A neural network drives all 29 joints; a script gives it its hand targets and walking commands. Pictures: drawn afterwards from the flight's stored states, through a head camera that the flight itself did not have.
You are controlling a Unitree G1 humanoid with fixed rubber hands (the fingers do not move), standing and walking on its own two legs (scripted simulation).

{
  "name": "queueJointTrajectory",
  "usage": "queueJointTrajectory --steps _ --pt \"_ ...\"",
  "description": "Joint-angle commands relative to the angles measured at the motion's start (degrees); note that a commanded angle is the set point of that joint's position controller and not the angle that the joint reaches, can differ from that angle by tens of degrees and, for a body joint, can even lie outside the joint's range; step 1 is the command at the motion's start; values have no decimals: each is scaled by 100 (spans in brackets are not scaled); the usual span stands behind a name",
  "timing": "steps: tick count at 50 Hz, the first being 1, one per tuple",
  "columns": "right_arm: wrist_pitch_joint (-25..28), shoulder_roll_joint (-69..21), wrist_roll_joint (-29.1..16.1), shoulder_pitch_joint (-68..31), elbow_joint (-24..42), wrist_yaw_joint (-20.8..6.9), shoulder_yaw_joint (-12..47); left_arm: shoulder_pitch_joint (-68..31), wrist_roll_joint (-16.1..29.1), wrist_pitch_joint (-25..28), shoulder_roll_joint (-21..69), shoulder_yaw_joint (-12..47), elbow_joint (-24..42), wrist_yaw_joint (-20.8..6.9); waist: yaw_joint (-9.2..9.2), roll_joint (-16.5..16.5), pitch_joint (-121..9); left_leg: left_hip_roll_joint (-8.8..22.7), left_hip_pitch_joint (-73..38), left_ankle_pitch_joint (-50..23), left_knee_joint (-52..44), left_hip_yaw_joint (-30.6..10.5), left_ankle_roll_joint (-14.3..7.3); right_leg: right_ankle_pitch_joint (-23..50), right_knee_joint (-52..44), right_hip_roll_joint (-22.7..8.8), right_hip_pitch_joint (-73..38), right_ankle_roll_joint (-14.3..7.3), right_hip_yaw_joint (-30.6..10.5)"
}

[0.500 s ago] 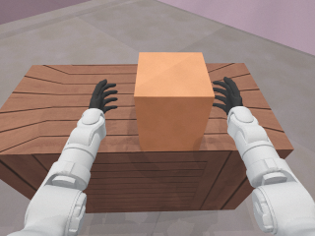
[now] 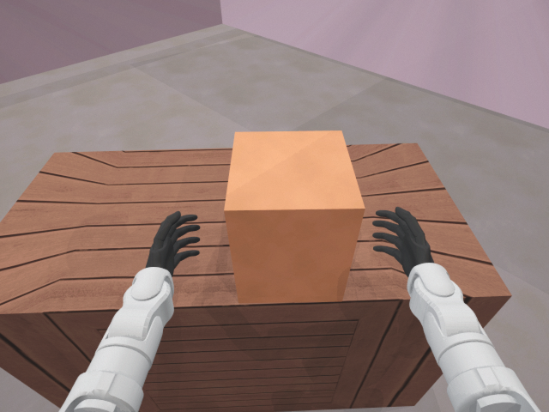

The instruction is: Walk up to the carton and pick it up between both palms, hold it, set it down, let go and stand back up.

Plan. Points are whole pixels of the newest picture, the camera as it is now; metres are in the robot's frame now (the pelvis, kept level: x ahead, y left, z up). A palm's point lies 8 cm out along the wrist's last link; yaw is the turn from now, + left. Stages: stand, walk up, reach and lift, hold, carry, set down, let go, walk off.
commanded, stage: set down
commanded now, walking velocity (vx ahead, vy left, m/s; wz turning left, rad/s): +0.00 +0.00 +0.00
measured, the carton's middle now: (289, 218) +0.48 +0.00 +0.02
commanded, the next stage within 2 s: let go in 0.80 s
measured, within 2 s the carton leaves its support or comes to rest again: neither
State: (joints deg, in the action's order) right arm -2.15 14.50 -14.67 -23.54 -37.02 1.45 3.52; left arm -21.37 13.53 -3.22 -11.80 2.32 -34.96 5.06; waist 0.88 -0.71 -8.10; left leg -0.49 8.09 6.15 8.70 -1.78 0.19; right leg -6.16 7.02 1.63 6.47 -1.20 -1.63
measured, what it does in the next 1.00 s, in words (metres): stands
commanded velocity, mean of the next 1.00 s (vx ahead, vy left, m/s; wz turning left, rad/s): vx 0.00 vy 0.00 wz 0.00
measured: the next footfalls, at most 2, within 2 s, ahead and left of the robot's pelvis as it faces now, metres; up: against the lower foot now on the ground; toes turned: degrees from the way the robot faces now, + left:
none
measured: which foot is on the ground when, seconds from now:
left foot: down 0.00-1.00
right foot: down 0.00-1.00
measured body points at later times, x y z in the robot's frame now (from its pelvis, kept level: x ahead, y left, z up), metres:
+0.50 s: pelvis -0.03 +0.00 +0.00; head -0.02 +0.00 +0.45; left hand +0.30 +0.19 +0.01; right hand +0.32 -0.17 +0.02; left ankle -0.03 +0.12 -0.75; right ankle -0.04 -0.11 -0.75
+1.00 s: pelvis +0.00 +0.01 +0.00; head +0.00 +0.00 +0.45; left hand +0.28 +0.23 -0.03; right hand +0.30 -0.17 -0.02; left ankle -0.03 +0.12 -0.75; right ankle -0.04 -0.11 -0.75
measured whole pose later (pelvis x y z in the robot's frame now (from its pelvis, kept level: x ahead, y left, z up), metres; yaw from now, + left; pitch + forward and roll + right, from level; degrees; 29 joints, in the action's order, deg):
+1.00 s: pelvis +0.00 +0.01 +0.00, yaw -1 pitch +2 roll +0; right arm 3.5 7.5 -6.3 -9.0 -37.6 6.5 4.8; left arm -7.8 9.3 5.1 -11.9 0.8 -41.8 2.1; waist 1.6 -0.7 -3.9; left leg -0.6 6.3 10.8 15.2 -0.6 -0.5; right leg -10.7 13.8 1.6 5.1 -0.9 -2.3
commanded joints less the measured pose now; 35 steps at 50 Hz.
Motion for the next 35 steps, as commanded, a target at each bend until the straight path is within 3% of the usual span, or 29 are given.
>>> queueJointTrajectory --steps 1,4,8,10,17,18,21,23,24,26,30,35 --pt "232 490 41 -2005 1147 31 -230 -1943 -85 253 -543 -260 1105 25 40 209 -2044 -142 -939 -3079 580 27 321 2795 560 -5 -1055 188 -112" --pt "217 444 117 -1832 950 80 -293 -1793 -234 254 -542 -273 931 3 52 46 -1702 -148 -804 -2500 512 23 245 2535 607 -49 -893 194 -122" --pt "289 279 208 -1723 640 128 -264 -1717 -233 338 -366 -210 724 -12 -83 151 -1342 -152 -557 -1784 436 77 217 1957 595 -55 -716 157 -83" --pt "371 271 303 -1718 555 192 -213 -1780 -247 424 -458 -339 545 10 -54 285 -1156 -133 -332 -1276 361 97 148 1531 624 -75 -711 194 -61" --pt "940 32 254 -1905 241 402 -15 -1844 -201 1067 -409 -224 1 51 21 205 -1002 -47 313 -93 345 199 -45 483 762 -180 -591 165 -90" --pt "1028 -34 253 -1839 224 439 68 -1828 -161 1166 -434 -253 -59 75 50 282 -997 -32 277 -82 385 193 -54 405 789 -180 -471 161 -85" --pt "1280 -50 268 -1707 238 503 68 -1815 -158 1448 -425 -207 -157 68 1 33 -1192 -6 211 -108 530 168 -75 353 846 -183 -428 126 -74" --pt "1375 -32 373 -1543 210 531 65 -1791 -178 1585 -459 -216 -69 81 -35 71 -1317 35 75 -204 587 174 -62 339 864 -152 -345 129 -24" --pt "1426 -52 330 -1526 271 527 65 -1821 -198 1647 -414 -188 54 77 -22 -96 -1325 25 55 -267 644 197 -80 406 874 -144 -310 102 -58" --pt "1505 -55 346 -1383 431 530 91 -1658 -141 1722 -412 -146 123 65 -34 -19 -1456 19 -124 -470 721 184 -23 466 905 -100 -247 105 -14" --pt "1518 -39 475 -1150 739 556 27 -1425 -184 1746 -444 -153 257 22 -48 0 -1713 38 -386 -950 846 163 -4 727 939 -40 -267 92 11" --pt "1361 -227 457 -746 803 547 108 -974 -248 1586 -421 -191 276 -11 83 -135 -1489 1 -479 -1475 874 216 70 1030 901 -31 -281 94 16"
